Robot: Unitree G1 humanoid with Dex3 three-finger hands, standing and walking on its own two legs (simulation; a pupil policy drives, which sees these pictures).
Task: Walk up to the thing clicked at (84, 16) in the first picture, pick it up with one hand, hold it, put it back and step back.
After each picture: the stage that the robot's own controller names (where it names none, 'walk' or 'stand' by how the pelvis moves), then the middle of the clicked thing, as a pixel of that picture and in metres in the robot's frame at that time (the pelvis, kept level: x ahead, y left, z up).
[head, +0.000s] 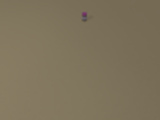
stand; (84, 16) +1.90 -0.02 -0.72
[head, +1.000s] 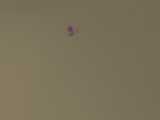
walk; (70, 30) +1.75 +0.28 -0.69
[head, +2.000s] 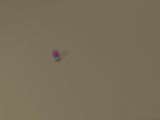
walk; (56, 55) +1.14 +0.39 -0.72
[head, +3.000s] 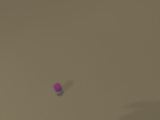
walk; (58, 89) +0.73 +0.32 -0.72
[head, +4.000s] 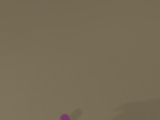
walk; out of the picture +0.47 +0.21 -0.72
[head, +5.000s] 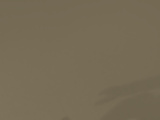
stand; out of the picture +0.35 +0.21 -0.70
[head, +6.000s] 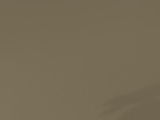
stand; out of the picture +0.33 +0.17 -0.72
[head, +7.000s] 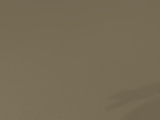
stand; out of the picture +0.31 +0.18 -0.72
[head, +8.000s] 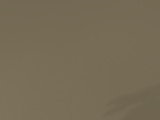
stand; out of the picture +0.33 +0.18 -0.72
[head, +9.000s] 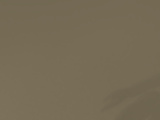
stand; out of the picture +0.30 +0.20 -0.72
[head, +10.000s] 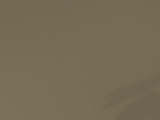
stand; out of the picture +0.30 +0.21 -0.72
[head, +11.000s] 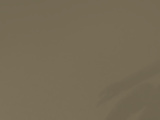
stand; out of the picture +0.29 +0.21 -0.72
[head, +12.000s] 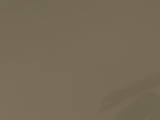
stand; out of the picture +0.28 +0.20 -0.73
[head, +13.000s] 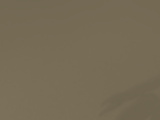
stand; out of the picture +0.29 +0.19 -0.73
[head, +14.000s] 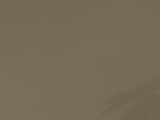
go down; out of the picture +0.29 +0.19 -0.73
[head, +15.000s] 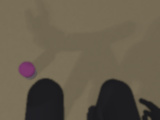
go down; (28, 71) +0.38 +0.22 -0.34
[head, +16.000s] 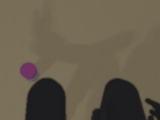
go down; (30, 72) +0.38 +0.23 -0.30
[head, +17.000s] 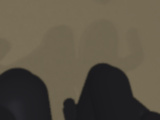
close in; out of the picture +0.37 +0.26 -0.22
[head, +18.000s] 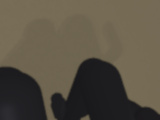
close; out of the picture +0.37 +0.27 -0.22
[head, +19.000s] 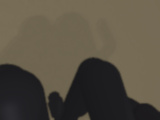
lift; out of the picture +0.35 +0.27 -0.22
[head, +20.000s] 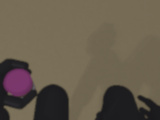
lift; (21, 86) +0.30 +0.21 -0.04
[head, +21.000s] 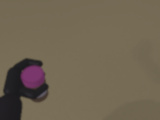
lift; (36, 84) +0.33 +0.17 +0.04
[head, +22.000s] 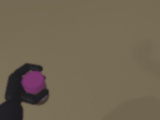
hold; (36, 89) +0.32 +0.17 +0.02
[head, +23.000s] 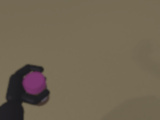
hold; (37, 89) +0.32 +0.17 +0.01
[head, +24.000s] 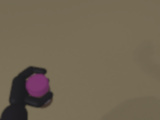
hold; (40, 91) +0.31 +0.16 +0.01
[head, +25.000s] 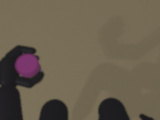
crouch; (31, 70) +0.37 +0.18 -0.06
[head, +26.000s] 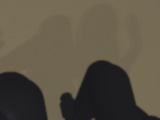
lower; out of the picture +0.37 +0.27 -0.21
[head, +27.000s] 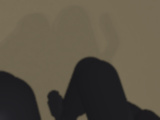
lower; out of the picture +0.39 +0.29 -0.22
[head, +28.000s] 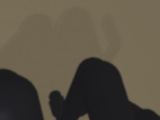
lower; out of the picture +0.38 +0.29 -0.22
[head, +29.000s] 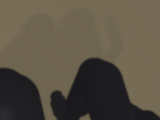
lower; out of the picture +0.37 +0.29 -0.22
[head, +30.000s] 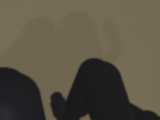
rest; out of the picture +0.37 +0.28 -0.22
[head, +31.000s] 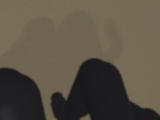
withdraw; out of the picture +0.37 +0.28 -0.22
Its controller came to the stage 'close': yes
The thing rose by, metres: 0.73
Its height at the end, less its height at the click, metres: +0.00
